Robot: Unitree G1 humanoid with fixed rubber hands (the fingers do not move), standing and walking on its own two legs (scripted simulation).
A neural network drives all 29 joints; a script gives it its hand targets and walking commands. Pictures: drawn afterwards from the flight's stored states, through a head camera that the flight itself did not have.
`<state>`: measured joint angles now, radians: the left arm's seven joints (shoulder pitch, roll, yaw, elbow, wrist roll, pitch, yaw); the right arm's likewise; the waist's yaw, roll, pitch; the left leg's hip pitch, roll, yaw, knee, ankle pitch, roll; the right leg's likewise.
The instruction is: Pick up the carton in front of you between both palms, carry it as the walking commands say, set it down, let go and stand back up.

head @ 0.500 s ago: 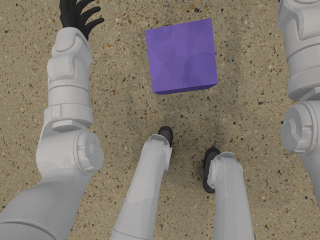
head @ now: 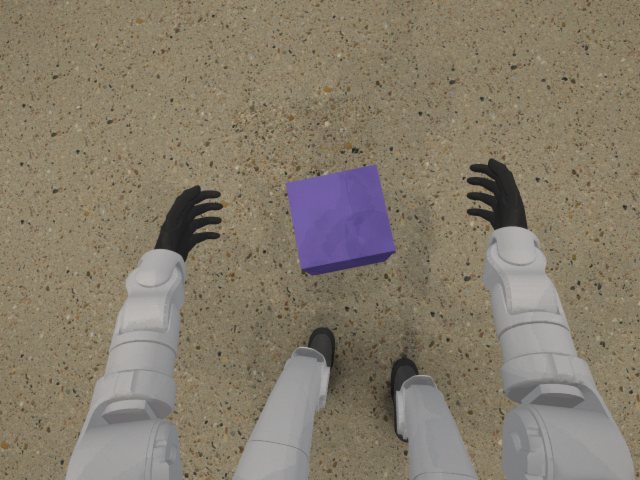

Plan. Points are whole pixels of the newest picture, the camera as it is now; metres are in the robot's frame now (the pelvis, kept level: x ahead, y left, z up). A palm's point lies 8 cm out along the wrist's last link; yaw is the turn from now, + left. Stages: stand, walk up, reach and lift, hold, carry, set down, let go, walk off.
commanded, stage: let go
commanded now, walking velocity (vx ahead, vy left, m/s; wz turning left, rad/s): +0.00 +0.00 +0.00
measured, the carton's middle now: (340, 226) +0.47 +0.09 -0.59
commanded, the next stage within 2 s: stand in 1.06 s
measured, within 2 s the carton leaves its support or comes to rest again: neither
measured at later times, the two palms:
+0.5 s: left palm (158, 372) +0.20 +0.22 -0.01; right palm (625, 355) +0.28 -0.23 -0.03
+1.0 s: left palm (156, 359) +0.21 +0.22 +0.00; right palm out of the picture +0.24 -0.25 -0.01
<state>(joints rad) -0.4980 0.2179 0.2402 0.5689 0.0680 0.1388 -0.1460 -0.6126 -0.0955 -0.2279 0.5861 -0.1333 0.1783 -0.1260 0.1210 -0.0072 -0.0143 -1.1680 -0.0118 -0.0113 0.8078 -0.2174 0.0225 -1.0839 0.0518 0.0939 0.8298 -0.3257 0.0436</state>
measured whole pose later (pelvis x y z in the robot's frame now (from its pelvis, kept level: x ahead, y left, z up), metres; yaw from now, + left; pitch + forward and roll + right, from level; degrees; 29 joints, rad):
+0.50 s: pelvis +0.05 -0.02 +0.06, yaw +3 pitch +6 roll +1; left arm 0.21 0.20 0.03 0.40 -0.02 0.04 -0.08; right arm 0.08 -0.17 -0.09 0.52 -0.05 0.02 0.00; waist 0.06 0.02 0.05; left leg -0.38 -0.03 -0.05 0.48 -0.21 0.00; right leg -0.29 0.02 0.06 0.50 -0.32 0.00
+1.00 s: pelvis +0.07 -0.03 +0.06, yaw +4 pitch -2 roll +1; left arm 0.22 0.24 0.04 0.39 0.02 0.19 -0.02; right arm 0.23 -0.21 -0.01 0.48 0.02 0.08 0.02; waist 0.01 -0.03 0.05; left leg -0.18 -0.03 -0.06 0.47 -0.25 -0.01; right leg -0.08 0.02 0.04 0.48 -0.35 -0.02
